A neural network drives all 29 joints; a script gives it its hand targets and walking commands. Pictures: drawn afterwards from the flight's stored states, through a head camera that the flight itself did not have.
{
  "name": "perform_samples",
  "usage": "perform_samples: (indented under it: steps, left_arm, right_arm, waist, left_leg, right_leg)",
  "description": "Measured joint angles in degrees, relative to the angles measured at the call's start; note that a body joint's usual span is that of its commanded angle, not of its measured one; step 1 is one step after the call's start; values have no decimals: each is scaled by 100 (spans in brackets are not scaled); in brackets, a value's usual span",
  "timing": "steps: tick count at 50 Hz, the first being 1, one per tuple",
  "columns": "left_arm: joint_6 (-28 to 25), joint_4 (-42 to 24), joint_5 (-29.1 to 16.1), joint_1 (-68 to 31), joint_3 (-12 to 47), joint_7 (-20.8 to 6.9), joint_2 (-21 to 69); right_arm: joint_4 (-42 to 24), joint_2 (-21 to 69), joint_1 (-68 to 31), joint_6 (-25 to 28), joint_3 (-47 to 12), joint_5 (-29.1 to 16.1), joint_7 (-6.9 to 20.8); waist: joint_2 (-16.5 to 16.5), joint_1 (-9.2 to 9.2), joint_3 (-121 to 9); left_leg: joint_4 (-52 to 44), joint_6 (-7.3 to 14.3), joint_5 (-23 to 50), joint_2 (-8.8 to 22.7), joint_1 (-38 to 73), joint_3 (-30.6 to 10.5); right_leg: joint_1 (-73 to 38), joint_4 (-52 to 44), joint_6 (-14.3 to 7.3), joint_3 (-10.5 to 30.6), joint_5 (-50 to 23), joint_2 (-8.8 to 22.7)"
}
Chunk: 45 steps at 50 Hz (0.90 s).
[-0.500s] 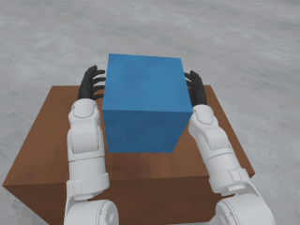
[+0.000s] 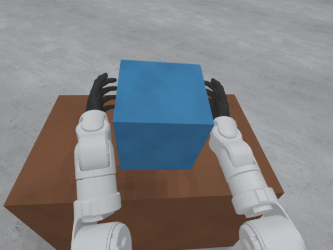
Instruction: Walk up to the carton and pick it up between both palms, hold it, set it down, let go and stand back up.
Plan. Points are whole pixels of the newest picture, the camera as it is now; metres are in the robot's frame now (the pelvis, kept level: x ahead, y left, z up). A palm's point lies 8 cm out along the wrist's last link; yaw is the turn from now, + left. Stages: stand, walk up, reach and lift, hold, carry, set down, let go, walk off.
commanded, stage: hold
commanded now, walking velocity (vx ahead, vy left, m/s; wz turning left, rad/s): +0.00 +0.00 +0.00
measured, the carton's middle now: (158, 119) +0.37 +0.01 +0.14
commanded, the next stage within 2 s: none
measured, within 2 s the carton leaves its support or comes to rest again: neither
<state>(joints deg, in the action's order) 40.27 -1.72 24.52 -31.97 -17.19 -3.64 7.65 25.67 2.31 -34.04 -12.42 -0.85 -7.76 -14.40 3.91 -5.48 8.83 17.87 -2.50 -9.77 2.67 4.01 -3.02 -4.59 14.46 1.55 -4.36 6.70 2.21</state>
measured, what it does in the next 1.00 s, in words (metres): stands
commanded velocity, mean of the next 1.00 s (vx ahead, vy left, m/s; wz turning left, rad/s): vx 0.00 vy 0.00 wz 0.00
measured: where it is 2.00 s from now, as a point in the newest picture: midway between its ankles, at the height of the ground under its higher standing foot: outside the picture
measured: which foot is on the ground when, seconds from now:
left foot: down 0.00-1.00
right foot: down 0.00-1.00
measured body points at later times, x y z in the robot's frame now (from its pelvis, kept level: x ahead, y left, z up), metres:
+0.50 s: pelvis +0.00 +0.00 +0.00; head -0.03 +0.03 +0.45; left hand +0.37 +0.14 +0.18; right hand +0.37 -0.13 +0.17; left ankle +0.02 +0.15 -0.75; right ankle +0.03 -0.14 -0.75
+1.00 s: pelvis +0.00 +0.00 +0.00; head -0.02 +0.03 +0.45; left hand +0.37 +0.14 +0.18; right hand +0.37 -0.13 +0.16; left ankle +0.02 +0.15 -0.75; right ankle +0.03 -0.14 -0.75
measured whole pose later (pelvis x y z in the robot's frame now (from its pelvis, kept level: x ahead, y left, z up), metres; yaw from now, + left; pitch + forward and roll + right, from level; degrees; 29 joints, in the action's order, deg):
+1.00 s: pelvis +0.00 +0.00 +0.00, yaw +0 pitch -12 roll -1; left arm 39.9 -1.6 24.5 -31.6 -17.0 -3.7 7.8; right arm 25.7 2.2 -33.5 -11.8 -1.1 -7.9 -14.6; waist 4.0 -5.6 8.9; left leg 17.9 -2.5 -9.9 2.7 4.0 -3.0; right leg -4.6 14.5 1.5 -4.4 6.8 2.2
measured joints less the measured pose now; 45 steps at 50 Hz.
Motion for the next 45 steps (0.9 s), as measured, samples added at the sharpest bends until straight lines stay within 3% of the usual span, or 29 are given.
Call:
perform_samples:
  steps: [45]
  left_arm:
    - [-11,15,10,30,-2,-14,17]
  right_arm:
    - [32,4,45,52,-12,-7,-14]
  waist:
    - [12,-28,9]
  left_leg:
    - [-4,-6,-4,7,2,0]
  right_leg:
    - [-3,-4,-5,-6,6,-6]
